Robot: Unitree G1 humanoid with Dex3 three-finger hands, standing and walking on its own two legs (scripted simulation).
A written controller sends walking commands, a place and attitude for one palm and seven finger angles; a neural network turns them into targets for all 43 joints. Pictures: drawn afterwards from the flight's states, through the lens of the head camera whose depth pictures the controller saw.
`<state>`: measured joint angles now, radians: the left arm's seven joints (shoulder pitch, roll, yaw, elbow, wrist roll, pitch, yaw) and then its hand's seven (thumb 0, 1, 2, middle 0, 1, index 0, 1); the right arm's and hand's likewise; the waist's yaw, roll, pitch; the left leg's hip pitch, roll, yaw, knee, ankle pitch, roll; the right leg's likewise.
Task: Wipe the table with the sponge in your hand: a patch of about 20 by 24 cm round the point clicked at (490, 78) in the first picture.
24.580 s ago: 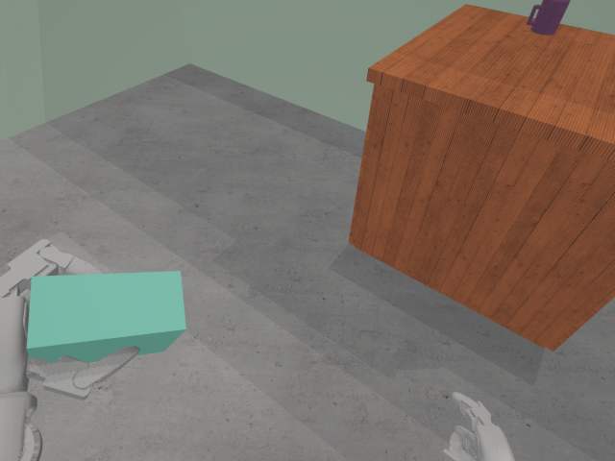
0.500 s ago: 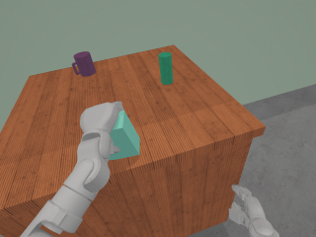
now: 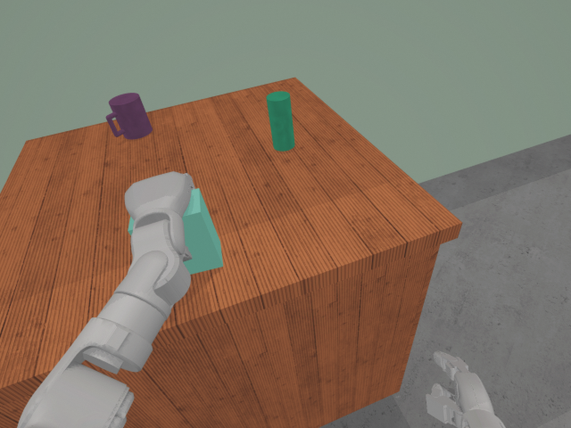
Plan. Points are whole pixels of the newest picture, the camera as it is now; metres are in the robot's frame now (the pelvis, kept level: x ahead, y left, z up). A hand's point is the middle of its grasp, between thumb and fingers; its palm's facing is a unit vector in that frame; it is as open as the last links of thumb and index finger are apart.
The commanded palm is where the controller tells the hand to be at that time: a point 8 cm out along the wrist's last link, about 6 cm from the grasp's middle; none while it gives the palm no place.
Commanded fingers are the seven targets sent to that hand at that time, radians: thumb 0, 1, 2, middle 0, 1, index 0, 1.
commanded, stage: wipe forward along the third lane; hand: left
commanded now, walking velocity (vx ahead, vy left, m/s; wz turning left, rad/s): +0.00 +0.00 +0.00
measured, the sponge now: (184, 245) +0.36 +0.20 +0.09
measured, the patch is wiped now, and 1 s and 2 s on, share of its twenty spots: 0.80 0.95 0.95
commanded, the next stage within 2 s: wipe back along the third lane in 0.86 s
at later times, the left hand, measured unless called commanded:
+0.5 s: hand (166, 203) +0.41 +0.24 +0.14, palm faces -0.04 -0.03 -1.00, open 9.9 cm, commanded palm +0.40 +0.24 +0.17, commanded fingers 0.00 0.10 1.30 -1.20 -1.60 -1.20 -1.60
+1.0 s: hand (161, 188) +0.45 +0.26 +0.14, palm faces -0.06 -0.02 -1.00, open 9.9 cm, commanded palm +0.43 +0.26 +0.17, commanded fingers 0.00 0.10 1.30 -1.20 -1.60 -1.20 -1.60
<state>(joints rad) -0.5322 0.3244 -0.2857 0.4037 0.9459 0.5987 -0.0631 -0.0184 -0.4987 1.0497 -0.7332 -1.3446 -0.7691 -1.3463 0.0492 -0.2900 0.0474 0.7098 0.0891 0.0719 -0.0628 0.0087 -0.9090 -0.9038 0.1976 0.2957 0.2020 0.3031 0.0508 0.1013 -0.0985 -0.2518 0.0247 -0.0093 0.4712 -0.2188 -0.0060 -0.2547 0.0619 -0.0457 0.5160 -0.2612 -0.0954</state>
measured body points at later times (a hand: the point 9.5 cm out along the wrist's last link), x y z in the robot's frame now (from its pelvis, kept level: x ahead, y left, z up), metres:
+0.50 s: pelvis +0.00 +0.00 +0.00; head -0.01 -0.04 +0.45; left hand +0.41 +0.23 +0.19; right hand +0.16 -0.25 -0.13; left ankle +0.02 +0.15 -0.73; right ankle +0.01 -0.05 -0.74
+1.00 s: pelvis +0.01 +0.03 +0.00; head +0.02 +0.00 +0.45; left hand +0.45 +0.26 +0.19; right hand +0.13 -0.23 -0.13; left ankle +0.02 +0.16 -0.74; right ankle +0.01 -0.05 -0.74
